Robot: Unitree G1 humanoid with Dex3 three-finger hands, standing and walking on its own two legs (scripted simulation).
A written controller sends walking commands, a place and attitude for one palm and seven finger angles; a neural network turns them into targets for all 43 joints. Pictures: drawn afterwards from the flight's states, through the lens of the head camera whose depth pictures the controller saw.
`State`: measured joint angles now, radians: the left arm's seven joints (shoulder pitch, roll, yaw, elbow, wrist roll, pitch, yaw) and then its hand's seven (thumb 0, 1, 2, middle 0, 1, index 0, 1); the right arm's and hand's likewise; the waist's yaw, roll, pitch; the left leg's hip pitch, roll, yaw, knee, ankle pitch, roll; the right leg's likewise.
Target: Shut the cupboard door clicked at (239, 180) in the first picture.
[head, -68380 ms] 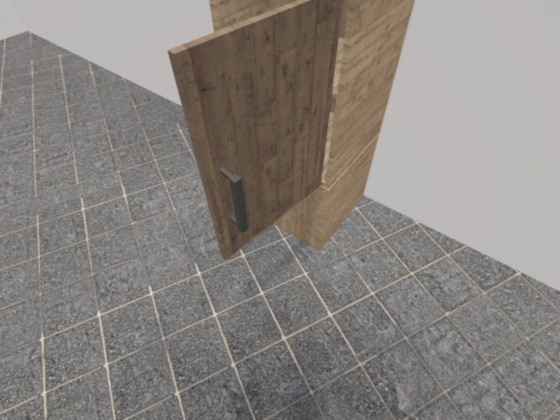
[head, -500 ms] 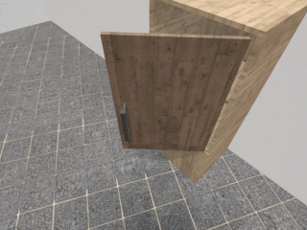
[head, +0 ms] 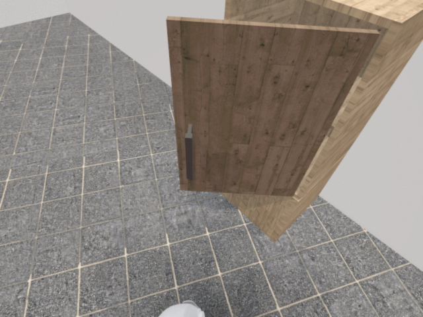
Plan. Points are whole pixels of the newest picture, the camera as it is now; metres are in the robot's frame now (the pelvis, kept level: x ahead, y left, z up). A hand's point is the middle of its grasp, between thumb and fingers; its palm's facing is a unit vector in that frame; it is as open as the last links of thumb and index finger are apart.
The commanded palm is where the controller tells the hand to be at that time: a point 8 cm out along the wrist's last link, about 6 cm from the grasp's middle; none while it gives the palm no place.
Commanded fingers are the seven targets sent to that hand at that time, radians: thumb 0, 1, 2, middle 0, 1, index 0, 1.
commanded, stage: look again from close up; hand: left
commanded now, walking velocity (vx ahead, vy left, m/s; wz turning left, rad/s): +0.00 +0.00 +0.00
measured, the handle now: (190, 153) +0.56 +0.07 -0.08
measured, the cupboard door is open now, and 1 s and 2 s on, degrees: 45 45 45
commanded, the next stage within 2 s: shuffle to correct the standing spot in 0.36 s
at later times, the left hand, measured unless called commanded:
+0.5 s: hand out of the picture -0.03 +0.34 -0.17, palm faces +0.04 -0.98 -0.20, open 7.3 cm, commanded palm none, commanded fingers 0.00 0.90 0.90 -0.20 -0.30 -0.20 -0.30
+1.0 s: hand out of the picture -0.10 +0.43 -0.18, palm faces -0.06 -0.97 -0.22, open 7.3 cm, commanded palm none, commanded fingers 0.00 0.90 0.90 -0.20 -0.30 -0.20 -0.30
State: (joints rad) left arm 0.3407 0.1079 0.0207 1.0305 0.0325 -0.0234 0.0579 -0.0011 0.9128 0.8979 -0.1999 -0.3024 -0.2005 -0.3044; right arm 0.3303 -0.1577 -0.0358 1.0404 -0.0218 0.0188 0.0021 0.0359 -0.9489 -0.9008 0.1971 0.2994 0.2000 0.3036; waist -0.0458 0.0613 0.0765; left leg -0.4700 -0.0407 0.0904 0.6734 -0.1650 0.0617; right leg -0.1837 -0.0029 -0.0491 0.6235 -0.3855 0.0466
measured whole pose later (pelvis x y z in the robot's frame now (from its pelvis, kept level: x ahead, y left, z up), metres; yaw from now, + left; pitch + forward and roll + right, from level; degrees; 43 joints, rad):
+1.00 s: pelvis -0.09 +0.23 +0.01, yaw -3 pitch -3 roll -4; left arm 0.37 0.23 0.09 1.05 0.04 0.06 0.04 0.00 0.91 0.90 -0.20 -0.30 -0.20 -0.30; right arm 0.42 -0.14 -0.05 1.03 -0.02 0.04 0.00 0.00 -0.91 -0.90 0.20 0.30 0.20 0.30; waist -0.08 -0.03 0.05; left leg -0.39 0.04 0.02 0.92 -0.47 0.04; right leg -0.24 -0.04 -0.14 0.59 -0.30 0.00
